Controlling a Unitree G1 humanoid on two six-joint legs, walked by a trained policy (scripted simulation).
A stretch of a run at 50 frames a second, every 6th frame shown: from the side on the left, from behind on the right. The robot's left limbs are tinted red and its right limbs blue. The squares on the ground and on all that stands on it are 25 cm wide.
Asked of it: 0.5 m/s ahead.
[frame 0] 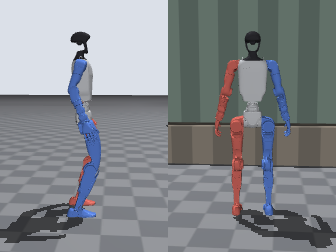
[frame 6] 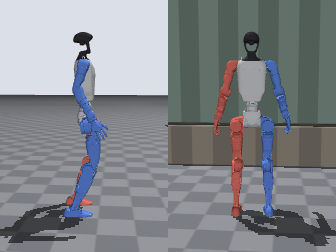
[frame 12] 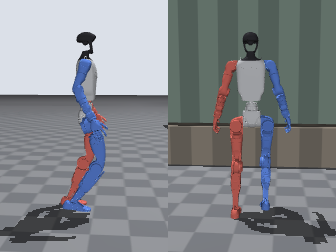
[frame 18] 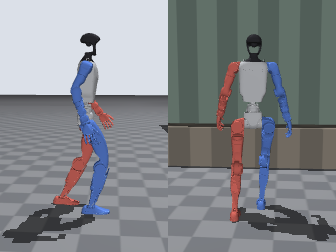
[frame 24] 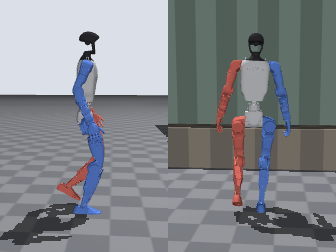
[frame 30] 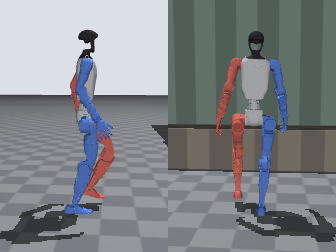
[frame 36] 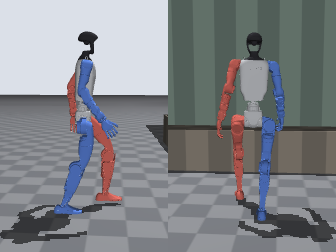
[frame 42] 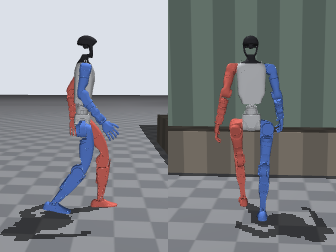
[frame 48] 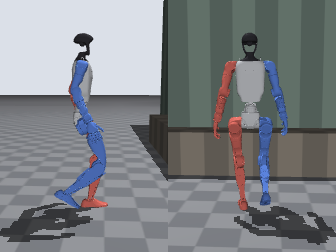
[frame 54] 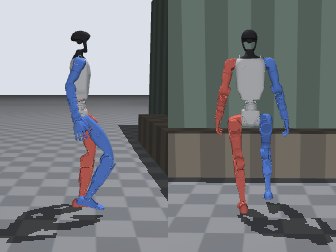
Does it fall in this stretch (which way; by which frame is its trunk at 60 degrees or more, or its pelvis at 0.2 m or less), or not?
no
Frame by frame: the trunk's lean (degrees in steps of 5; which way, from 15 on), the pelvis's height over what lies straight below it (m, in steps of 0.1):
0: 5, 0.8
6: 5, 0.8
12: 0, 0.8
18: 5, 0.8
24: 5, 0.8
30: 5, 0.8
36: 5, 0.8
42: 5, 0.7
48: 0, 0.8
54: 0, 0.8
